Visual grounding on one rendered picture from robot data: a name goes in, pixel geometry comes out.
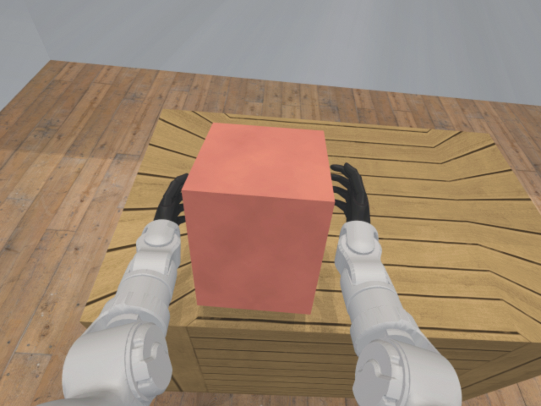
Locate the carton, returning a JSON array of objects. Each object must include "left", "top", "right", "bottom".
[{"left": 182, "top": 123, "right": 335, "bottom": 315}]

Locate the right robot hand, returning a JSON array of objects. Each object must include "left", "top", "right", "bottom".
[{"left": 330, "top": 162, "right": 370, "bottom": 223}]

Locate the left robot forearm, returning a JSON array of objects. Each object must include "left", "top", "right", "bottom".
[{"left": 62, "top": 219, "right": 181, "bottom": 397}]

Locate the right robot forearm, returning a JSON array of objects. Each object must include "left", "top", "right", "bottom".
[{"left": 335, "top": 221, "right": 440, "bottom": 357}]

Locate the left robot hand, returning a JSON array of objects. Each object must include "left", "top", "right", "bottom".
[{"left": 153, "top": 173, "right": 189, "bottom": 226}]

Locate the right robot upper arm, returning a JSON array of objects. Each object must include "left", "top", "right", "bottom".
[{"left": 352, "top": 337, "right": 462, "bottom": 406}]

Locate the pedestal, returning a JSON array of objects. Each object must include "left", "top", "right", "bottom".
[{"left": 79, "top": 109, "right": 541, "bottom": 402}]

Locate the left robot upper arm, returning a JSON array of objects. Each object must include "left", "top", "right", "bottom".
[{"left": 36, "top": 321, "right": 172, "bottom": 406}]

